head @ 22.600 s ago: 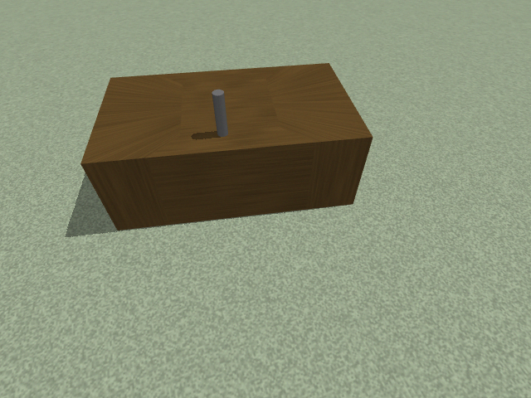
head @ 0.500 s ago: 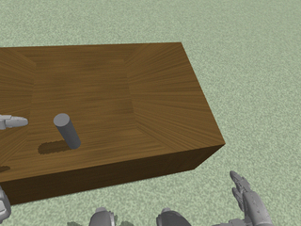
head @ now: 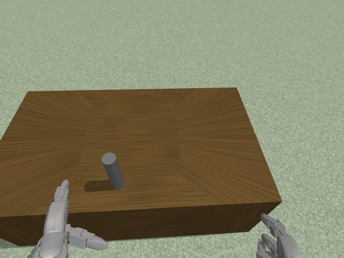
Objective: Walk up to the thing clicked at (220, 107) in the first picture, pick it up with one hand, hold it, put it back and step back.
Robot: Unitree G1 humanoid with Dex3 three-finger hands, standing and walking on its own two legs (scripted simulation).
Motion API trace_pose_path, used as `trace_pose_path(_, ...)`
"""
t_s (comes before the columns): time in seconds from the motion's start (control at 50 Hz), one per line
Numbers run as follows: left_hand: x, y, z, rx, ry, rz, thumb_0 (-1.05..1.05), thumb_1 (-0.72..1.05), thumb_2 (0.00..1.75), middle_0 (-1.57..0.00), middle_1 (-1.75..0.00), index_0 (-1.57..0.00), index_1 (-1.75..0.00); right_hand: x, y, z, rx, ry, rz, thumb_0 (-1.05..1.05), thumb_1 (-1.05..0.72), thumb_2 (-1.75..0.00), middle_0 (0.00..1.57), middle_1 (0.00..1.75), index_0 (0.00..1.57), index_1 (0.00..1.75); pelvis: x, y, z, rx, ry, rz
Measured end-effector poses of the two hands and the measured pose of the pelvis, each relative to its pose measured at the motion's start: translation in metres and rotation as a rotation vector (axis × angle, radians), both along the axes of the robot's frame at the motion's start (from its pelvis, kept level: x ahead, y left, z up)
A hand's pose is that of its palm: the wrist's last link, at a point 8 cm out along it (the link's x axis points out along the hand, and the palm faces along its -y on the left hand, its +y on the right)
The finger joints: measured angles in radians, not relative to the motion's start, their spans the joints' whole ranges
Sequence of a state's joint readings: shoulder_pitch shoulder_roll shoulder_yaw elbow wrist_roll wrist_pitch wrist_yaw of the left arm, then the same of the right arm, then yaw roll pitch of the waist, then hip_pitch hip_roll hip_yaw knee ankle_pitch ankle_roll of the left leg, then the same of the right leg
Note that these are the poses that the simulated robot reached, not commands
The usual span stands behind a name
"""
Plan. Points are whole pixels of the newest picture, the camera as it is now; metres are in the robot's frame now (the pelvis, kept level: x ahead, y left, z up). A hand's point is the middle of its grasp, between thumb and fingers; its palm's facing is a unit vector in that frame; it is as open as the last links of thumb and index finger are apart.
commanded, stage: home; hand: left
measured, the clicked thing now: (114, 172) +0.45 +0.21 -0.22
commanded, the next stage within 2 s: none
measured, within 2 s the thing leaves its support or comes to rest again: neither
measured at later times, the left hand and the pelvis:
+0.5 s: hand out of the picture +0.16 +0.16 -0.06, palm faces +0.14 -0.95 -0.29, open 17.6 cm; pelvis -0.01 -0.02 +0.00, yaw +1 degrees
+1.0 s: hand out of the picture +0.06 +0.24 -0.10, palm faces -0.02 -0.89 -0.45, open 17.3 cm; pelvis +0.00 -0.02 +0.04, yaw +2 degrees
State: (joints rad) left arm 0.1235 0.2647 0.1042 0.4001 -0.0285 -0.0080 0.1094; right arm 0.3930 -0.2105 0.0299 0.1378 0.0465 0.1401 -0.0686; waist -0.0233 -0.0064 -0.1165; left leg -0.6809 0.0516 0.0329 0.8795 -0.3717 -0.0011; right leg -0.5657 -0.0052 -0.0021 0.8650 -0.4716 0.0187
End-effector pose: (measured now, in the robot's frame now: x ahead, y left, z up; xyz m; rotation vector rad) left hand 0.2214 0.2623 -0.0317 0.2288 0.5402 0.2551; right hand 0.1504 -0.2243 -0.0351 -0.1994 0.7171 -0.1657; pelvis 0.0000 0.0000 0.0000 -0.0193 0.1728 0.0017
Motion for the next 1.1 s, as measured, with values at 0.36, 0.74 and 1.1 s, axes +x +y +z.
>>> trace_pose_path(0.36,-0.1,-0.049,-0.003,-0.014,0.128,-0.006,-0.01,-0.57,0.04,-0.06,-0.05,-0.06,-0.05,-0.021,-0.025,-0.045,-0.036,0.111,-0.041,0.01,-0.87,-0.89,0.21,0.29,0.2,0.3,-0.013,-0.018,0.0,0.008,-0.073,0.024)
trace_pose_path(0.74,-0.114,-0.03,-0.028,0.082,0.362,-0.127,-0.01,-0.54,0.05,-0.06,-0.06,-0.06,-0.06,-0.025,-0.056,-0.054,-0.054,0.208,0.054,0.01,-0.88,-0.9,0.21,0.29,0.2,0.3,-0.007,-0.024,0.011,0.029,-0.155,0.02)
trace_pose_path(1.1,-0.18,0.021,-0.024,0.103,0.67,0.058,-0.01,-0.51,0.07,-0.06,-0.06,-0.06,-0.06,-0.081,-0.079,-0.057,-0.055,0.501,-0.003,0.01,-0.9,-0.9,0.21,0.3,0.2,0.3,0.004,-0.022,0.042,0.028,-0.231,0.03)
